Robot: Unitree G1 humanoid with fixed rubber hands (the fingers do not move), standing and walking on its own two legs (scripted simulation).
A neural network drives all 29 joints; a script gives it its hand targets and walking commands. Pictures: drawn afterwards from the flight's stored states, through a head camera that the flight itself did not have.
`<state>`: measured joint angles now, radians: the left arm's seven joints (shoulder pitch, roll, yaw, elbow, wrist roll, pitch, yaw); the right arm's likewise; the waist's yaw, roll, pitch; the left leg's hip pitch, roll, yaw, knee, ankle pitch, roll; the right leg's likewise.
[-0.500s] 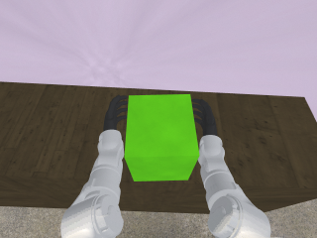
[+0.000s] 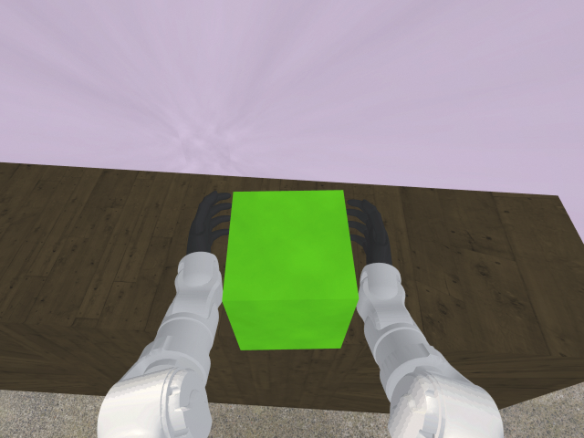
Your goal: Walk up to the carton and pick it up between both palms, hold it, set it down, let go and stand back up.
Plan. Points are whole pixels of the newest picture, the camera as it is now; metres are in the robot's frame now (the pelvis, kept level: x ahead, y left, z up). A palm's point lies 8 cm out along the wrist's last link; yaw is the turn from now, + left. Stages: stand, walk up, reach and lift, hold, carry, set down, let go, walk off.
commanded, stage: reach and lift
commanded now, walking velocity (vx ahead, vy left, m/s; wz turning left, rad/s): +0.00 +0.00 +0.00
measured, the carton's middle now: (289, 273) +0.37 +0.01 -0.02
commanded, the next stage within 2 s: none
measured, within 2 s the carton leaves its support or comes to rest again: neither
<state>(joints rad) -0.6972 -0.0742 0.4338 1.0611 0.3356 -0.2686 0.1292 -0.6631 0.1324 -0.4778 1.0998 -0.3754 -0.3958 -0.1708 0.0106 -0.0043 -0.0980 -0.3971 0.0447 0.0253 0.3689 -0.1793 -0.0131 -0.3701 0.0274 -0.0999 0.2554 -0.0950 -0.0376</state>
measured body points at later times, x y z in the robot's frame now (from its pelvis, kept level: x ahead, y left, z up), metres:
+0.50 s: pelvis -0.01 +0.01 +0.00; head +0.00 +0.03 +0.45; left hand +0.39 +0.14 +0.08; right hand +0.38 -0.12 +0.08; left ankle -0.01 +0.12 -0.75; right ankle +0.01 -0.10 -0.75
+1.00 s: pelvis -0.02 +0.01 +0.00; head -0.03 +0.05 +0.45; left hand +0.38 +0.15 +0.15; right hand +0.36 -0.10 +0.12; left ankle -0.01 +0.12 -0.75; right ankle +0.01 -0.10 -0.75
